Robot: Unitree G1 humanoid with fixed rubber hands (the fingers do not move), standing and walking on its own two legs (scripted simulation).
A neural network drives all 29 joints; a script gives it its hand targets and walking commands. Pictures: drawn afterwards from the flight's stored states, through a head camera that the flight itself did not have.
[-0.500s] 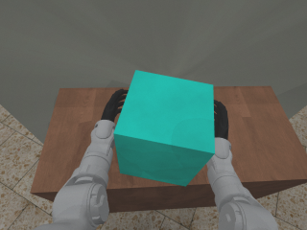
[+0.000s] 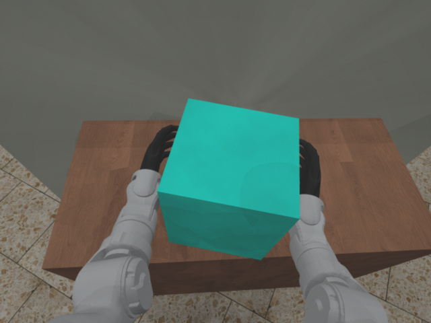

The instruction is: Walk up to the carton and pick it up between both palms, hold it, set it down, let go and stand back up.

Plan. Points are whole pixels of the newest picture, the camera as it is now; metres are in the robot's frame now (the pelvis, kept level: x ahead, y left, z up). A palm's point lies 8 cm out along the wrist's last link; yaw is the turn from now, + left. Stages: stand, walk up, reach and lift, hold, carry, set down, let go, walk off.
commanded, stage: set down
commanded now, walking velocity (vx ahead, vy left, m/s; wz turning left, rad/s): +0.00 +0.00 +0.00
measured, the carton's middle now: (227, 186) +0.37 -0.02 -0.02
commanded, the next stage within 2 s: none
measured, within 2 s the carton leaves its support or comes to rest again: neither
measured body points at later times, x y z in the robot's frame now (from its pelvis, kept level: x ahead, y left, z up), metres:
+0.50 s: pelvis +0.00 +0.00 +0.00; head +0.08 +0.02 +0.44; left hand +0.42 +0.12 +0.01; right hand +0.36 -0.18 +0.02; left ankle -0.02 +0.12 -0.74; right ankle -0.02 -0.12 -0.74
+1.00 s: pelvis -0.01 +0.00 -0.01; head +0.07 +0.04 +0.43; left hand +0.41 +0.13 -0.01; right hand +0.35 -0.18 -0.01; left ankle -0.02 +0.12 -0.74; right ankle -0.02 -0.12 -0.74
